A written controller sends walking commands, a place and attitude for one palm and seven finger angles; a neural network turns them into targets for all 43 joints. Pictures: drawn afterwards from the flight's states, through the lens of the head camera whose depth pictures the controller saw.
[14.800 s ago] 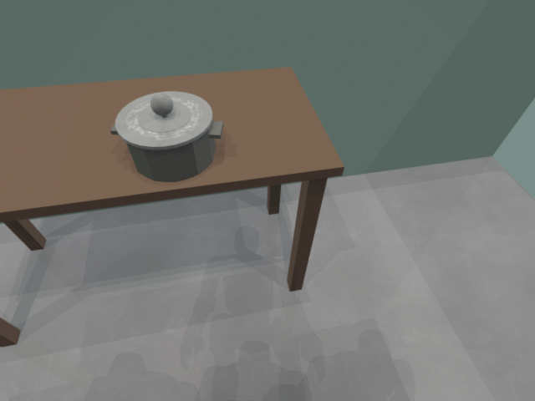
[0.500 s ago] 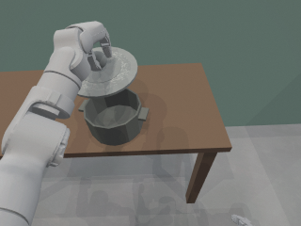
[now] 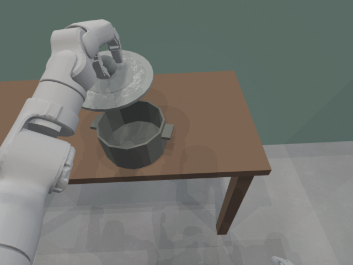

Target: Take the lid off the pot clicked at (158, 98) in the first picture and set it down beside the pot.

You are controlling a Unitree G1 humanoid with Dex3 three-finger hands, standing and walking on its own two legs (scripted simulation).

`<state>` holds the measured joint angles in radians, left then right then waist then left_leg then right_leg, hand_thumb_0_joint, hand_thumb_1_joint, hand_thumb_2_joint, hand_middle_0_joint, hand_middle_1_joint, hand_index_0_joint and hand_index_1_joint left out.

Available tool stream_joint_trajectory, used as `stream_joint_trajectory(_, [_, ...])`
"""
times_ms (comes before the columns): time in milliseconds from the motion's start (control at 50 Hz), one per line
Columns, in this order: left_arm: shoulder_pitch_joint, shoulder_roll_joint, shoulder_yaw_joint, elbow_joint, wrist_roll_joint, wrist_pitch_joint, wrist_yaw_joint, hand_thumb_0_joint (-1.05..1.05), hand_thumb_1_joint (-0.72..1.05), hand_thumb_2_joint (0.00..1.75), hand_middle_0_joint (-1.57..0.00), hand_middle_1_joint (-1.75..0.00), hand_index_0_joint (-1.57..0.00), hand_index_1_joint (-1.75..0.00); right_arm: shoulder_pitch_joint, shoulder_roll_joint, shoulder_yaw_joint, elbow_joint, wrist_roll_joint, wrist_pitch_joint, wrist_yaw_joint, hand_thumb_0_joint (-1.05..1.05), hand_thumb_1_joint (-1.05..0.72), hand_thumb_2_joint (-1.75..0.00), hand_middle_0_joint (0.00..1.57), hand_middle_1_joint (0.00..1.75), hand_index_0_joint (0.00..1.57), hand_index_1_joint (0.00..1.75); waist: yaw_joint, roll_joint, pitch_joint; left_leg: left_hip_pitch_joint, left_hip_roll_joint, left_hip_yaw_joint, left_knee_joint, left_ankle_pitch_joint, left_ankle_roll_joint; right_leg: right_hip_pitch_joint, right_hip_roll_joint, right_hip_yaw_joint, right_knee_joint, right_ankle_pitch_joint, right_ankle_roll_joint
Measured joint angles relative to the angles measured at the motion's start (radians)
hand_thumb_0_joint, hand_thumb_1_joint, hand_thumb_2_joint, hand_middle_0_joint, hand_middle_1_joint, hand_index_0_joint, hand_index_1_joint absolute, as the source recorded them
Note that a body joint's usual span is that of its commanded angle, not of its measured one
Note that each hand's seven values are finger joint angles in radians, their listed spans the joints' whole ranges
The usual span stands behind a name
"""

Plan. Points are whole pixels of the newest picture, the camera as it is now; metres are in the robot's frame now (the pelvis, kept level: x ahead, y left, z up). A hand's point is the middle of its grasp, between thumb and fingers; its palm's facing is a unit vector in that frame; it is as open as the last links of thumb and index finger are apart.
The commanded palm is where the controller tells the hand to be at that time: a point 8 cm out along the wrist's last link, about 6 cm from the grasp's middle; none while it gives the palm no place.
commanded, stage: move the lid sideways beside the pot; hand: left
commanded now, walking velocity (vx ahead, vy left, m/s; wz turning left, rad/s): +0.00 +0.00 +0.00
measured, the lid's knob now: (106, 65) +0.50 +0.15 +0.22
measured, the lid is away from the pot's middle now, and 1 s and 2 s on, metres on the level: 0.02 0.15 0.24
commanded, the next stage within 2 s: lower the lid onto the table in 1.84 s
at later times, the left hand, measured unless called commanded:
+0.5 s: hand (66, 68) +0.46 +0.22 +0.24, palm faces -0.25 -0.09 -0.96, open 7.6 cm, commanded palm +0.45 +0.22 +0.30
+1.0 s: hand (43, 69) +0.46 +0.27 +0.23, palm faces -0.28 -0.10 -0.95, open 7.6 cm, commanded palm +0.46 +0.28 +0.30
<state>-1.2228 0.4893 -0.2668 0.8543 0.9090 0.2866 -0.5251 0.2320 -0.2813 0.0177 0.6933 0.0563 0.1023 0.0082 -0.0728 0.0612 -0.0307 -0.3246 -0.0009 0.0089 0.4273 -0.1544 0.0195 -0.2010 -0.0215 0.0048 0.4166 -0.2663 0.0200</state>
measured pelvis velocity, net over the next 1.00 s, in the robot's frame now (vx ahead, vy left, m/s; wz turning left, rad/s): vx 0.00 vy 0.01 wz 0.01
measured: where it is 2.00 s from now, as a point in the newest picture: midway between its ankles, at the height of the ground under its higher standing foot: outside the picture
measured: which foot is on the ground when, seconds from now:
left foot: down 0.00-1.00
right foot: down 0.00-1.00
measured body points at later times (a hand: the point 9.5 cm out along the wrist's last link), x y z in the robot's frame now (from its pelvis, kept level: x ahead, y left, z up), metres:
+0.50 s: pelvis +0.00 +0.00 +0.00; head +0.02 -0.01 +0.45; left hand +0.46 +0.22 +0.29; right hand +0.10 -0.26 -0.12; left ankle +0.04 +0.11 -0.74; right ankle -0.03 -0.14 -0.74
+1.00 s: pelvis +0.00 +0.01 +0.00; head +0.04 +0.00 +0.45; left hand +0.47 +0.27 +0.29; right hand +0.06 -0.27 -0.13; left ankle +0.04 +0.11 -0.74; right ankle -0.03 -0.14 -0.74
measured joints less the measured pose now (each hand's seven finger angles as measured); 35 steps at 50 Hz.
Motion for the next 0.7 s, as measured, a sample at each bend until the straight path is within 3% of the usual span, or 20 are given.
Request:
stream_joint_trajectory(260, [0.046, 0.086, 0.038, -0.032, 0.002, -0.013, -0.038, -0.01, 0.25, 0.70, -0.71, -0.98, -0.66, -0.95, 0.014, -0.014, -0.008, -0.008, 0.009, 0.021, 0.000, 0.00, -0.90, -0.90, 0.20, 0.30, 0.20, 0.30, -0.003, -0.002, 0.002, 0.002, 0.005, -0.003, 0.011, -0.008, 0.001, 0.013, 0.006, -0.002, -0.012, 0.004, 0.000])
stream_joint_trajectory(440, [0.029, 0.117, 0.019, -0.024, 0.002, -0.035, -0.057, -0.01, 0.25, 0.70, -0.71, -0.98, -0.66, -0.95, -0.005, -0.016, -0.008, -0.015, 0.015, 0.023, -0.003, 0.00, -0.90, -0.90, 0.20, 0.30, 0.20, 0.30, 0.002, -0.012, 0.014, -0.018, 0.003, -0.020, 0.023, -0.004, 0.002, 0.007, 0.006, -0.019, -0.017, 0.011, 0.000])
stream_joint_trajectory(700, [0.010, 0.163, 0.057, 0.025, 0.015, -0.085, -0.061, -0.01, 0.25, 0.70, -0.71, -0.98, -0.66, -0.95, 0.003, -0.007, -0.002, -0.012, 0.018, 0.042, -0.002, 0.00, -0.90, -0.90, 0.20, 0.30, 0.20, 0.30, -0.002, -0.011, 0.013, -0.040, 0.003, -0.023, 0.029, -0.004, 0.006, -0.007, 0.007, -0.021, -0.026, 0.019, 0.004])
